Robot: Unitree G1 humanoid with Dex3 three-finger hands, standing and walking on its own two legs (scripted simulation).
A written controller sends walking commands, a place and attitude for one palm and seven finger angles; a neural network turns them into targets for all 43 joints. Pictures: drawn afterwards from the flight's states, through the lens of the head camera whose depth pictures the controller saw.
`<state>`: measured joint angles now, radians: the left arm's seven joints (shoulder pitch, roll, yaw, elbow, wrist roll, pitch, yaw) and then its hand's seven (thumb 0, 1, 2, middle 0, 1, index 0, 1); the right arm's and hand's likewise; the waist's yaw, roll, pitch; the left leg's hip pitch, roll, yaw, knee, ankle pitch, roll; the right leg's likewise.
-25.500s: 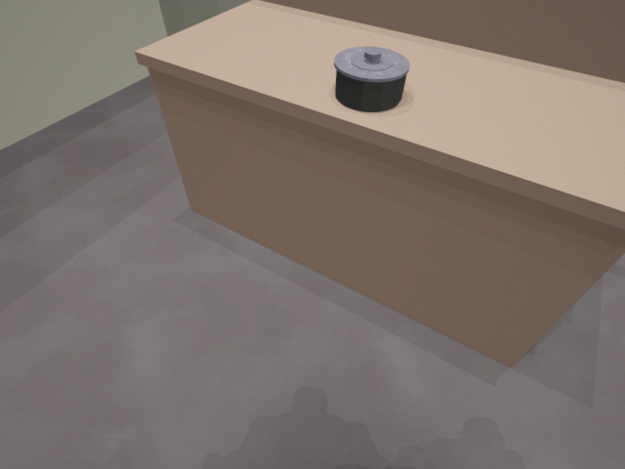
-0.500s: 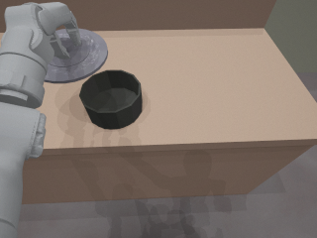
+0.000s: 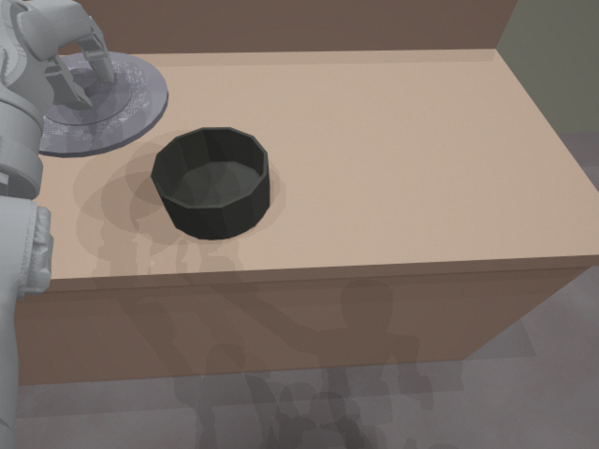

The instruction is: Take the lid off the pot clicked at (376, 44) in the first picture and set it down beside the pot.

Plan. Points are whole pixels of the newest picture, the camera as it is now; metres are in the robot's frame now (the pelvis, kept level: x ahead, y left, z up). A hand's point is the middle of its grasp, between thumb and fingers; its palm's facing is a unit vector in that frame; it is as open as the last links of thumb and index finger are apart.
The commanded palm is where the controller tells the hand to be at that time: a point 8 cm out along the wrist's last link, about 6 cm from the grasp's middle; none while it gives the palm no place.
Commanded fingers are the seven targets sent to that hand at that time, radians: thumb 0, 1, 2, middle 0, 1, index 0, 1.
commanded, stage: move the lid sideways beside the pot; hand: left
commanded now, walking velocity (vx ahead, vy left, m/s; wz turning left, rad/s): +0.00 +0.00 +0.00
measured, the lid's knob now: (80, 83) +0.53 +0.24 +0.20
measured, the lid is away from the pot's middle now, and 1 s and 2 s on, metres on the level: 0.13 0.24 0.22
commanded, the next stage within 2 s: lower the lid onto the table in 0.90 s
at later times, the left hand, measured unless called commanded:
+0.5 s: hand (1, 94) +0.48 +0.30 +0.22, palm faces -0.33 -0.11 -0.94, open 7.2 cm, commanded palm +0.51 +0.31 +0.30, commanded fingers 0.00 0.81 0.78 -0.90 -1.08 -0.83 -1.08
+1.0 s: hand out of the picture +0.47 +0.34 +0.22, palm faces -0.33 -0.12 -0.94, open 7.2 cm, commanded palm +0.51 +0.33 +0.30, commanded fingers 0.00 0.81 0.78 -0.90 -1.08 -0.83 -1.08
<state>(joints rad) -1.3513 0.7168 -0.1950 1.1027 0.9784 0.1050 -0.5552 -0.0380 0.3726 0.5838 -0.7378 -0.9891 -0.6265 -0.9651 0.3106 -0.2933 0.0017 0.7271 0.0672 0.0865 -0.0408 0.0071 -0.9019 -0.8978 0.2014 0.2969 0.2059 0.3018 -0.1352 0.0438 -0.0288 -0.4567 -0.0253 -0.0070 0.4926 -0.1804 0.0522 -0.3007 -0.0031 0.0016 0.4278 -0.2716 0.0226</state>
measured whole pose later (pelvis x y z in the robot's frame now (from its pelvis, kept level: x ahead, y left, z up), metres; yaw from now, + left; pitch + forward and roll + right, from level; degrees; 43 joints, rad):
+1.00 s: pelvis +0.00 +0.01 +0.00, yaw +0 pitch +10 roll -3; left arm -1.33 0.94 -0.13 1.10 0.98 0.00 -0.60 -0.04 0.38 0.58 -0.74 -0.99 -0.62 -0.96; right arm 0.31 -0.30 0.03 0.72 0.10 0.12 -0.07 0.01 -0.90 -0.90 0.20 0.30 0.21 0.30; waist -0.12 0.03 -0.01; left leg -0.52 -0.01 -0.01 0.56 -0.21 0.06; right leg -0.34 0.01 0.00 0.44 -0.27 0.03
